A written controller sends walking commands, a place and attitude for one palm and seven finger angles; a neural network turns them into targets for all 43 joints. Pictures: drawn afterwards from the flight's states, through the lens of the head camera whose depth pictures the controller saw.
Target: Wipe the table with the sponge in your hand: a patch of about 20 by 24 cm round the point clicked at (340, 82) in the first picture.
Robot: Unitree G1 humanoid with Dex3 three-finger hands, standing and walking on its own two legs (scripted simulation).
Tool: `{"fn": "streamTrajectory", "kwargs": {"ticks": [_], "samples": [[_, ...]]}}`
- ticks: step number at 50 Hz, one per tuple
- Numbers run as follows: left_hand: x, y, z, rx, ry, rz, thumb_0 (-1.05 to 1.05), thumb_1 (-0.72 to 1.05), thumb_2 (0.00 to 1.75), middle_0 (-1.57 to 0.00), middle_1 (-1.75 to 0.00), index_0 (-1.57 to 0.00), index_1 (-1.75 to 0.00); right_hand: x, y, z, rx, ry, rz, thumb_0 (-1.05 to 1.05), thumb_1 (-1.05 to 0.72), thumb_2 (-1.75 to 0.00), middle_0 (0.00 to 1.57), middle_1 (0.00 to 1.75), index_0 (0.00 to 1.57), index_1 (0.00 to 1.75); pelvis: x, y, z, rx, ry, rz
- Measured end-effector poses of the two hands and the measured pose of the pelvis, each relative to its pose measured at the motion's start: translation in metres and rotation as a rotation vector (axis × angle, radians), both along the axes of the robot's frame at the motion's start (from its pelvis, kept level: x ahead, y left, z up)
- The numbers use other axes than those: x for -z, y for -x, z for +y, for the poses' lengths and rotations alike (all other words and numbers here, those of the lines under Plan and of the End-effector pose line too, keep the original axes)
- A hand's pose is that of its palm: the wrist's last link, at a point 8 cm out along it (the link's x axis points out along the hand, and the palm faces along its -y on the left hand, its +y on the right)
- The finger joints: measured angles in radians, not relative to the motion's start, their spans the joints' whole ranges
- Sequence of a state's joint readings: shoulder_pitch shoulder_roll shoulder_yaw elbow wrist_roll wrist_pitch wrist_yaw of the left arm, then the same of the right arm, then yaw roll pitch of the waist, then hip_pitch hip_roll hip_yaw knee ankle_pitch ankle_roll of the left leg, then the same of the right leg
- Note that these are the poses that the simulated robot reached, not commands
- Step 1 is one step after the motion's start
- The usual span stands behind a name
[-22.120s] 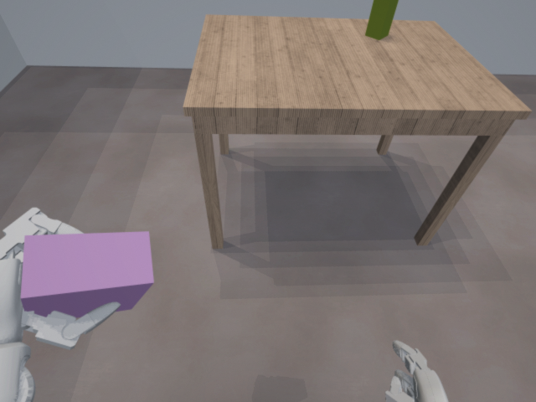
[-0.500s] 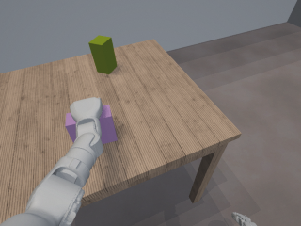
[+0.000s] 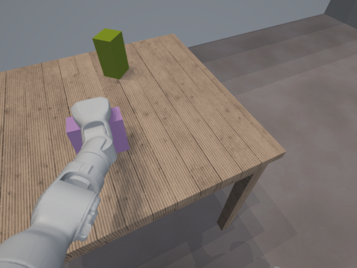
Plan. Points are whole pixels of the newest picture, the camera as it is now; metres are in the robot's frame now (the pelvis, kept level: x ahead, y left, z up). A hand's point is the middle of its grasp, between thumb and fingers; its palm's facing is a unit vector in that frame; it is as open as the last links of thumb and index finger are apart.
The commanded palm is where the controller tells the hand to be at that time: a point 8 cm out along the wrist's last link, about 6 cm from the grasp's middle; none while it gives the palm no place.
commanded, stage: wipe forward along the third lane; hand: left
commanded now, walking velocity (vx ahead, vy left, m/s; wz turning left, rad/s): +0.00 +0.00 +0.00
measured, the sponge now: (101, 139) +0.44 +0.21 +0.02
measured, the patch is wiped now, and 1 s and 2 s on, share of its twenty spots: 1.00 1.00 1.00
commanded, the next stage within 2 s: wipe back along the third lane in 0.02 s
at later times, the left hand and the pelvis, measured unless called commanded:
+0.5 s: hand (96, 130) +0.44 +0.21 +0.05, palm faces -0.04 -0.01 -1.00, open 10.1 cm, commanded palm +0.40 +0.19 +0.09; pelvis +0.01 +0.01 +0.00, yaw +0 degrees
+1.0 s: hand (102, 146) +0.39 +0.18 +0.05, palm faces -0.01 -0.04 -1.00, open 10.1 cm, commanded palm +0.34 +0.16 +0.09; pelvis +0.03 +0.00 +0.01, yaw +2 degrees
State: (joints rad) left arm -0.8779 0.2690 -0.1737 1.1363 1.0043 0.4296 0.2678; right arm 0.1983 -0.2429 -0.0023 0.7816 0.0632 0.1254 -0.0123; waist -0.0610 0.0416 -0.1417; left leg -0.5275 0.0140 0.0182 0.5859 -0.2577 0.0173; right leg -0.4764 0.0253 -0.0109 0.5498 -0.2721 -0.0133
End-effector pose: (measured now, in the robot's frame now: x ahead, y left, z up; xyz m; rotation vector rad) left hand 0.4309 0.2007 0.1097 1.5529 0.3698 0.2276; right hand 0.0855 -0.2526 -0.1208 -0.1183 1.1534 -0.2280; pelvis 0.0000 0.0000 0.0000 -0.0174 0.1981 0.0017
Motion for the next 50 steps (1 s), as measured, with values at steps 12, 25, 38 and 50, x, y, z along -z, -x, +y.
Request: {"fn": "streamTrajectory", "kwargs": {"ticks": [12,25,38,50], "samples": [[0.003,-0.01,0.009,0.004,0.003,-0.009,0.0,-0.5,1.03,-0.72,-1.34,-0.75,-1.33,0.001,0.026,-0.002,0.038,0.011,0.059,0.01,-0.9,-0.9,0.2,0.3,0.2,0.3,0.001,-0.003,0.006,0.012,0.007,0.024],[0.001,0.011,0.002,0.004,-0.002,-0.053,0.0,-0.5,1.03,-0.71,-1.34,-0.73,-1.34,-0.003,-0.025,0.016,-0.02,-0.042,-0.017,0.01,-0.9,-0.9,0.2,0.3,0.2,0.3,-0.003,-0.013,0.01,0.004,0.006,-0.017],[0.001,0.035,-0.011,0.002,0.011,-0.057,0.0,-0.49,1.03,-0.71,-1.35,-0.73,-1.35,-0.027,-0.123,0.039,-0.157,-0.084,-0.199,0.01,-0.9,-0.9,0.2,0.3,0.2,0.3,-0.005,-0.025,0.006,-0.019,-0.002,-0.058],[0.002,0.062,-0.021,0.014,0.028,-0.078,0.0,-0.49,1.03,-0.7,-1.35,-0.73,-1.35,-0.04,-0.152,0.038,-0.209,-0.099,-0.249,0.01,-0.9,-0.9,0.2,0.3,0.2,0.3,-0.006,-0.029,-0.002,-0.027,-0.009,-0.1]]}}
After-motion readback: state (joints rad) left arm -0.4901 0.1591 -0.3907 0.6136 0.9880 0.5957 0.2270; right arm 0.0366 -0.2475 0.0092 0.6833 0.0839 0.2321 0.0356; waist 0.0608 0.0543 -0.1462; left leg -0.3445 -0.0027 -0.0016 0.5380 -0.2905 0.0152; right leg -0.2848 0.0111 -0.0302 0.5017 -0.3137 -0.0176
